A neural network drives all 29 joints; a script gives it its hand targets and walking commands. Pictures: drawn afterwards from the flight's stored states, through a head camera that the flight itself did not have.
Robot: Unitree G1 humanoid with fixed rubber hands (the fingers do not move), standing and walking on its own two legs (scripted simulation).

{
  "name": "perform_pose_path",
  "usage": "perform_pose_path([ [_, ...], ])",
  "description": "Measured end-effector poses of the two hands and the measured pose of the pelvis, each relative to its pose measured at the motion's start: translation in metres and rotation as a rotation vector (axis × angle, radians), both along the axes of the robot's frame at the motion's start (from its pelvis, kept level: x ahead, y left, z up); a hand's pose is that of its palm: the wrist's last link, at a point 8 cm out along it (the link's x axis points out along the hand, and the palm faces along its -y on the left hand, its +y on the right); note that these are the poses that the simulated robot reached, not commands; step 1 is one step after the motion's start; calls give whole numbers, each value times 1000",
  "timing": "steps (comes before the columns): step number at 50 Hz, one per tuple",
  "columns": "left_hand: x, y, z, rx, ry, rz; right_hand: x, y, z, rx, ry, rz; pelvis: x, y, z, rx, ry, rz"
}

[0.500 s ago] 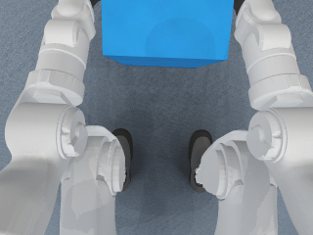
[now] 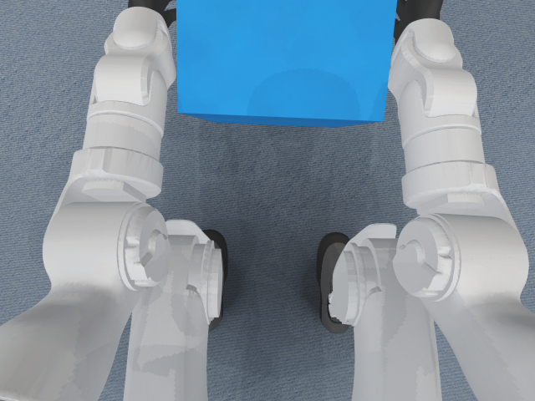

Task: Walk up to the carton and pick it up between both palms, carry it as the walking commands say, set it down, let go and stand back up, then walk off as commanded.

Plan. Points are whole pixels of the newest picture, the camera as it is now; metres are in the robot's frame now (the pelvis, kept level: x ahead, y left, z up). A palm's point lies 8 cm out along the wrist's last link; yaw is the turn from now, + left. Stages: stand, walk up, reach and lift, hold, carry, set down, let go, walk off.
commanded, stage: reach and lift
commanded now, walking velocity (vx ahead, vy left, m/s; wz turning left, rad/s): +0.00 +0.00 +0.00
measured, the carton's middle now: (281, 38) +0.55 +0.01 -0.19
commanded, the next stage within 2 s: none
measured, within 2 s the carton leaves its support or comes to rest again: neither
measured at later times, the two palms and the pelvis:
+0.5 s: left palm out of the picture +0.54 +0.15 -0.07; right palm (445, 5) +0.54 -0.13 -0.06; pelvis +0.01 +0.00 +0.04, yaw +0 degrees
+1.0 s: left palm out of the picture +0.52 +0.15 +0.01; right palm out of the picture +0.52 -0.14 +0.01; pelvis +0.00 +0.00 +0.09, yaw +0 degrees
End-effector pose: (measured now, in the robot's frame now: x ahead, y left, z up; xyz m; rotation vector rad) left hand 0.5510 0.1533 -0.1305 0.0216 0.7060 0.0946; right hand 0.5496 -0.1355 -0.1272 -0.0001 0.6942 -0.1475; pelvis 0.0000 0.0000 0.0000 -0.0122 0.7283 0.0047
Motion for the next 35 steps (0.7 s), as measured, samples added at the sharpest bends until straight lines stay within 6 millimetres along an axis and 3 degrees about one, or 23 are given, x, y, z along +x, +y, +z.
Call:
perform_pose_path([
  [17,-4,1,35,-8,-14,13,-2,1,35,8,-13,-4,7,1,27,-3,64,0],
  [35,-19,0,97,-20,-5,29,-17,0,98,12,-5,-8,3,1,65,-3,87,2],
])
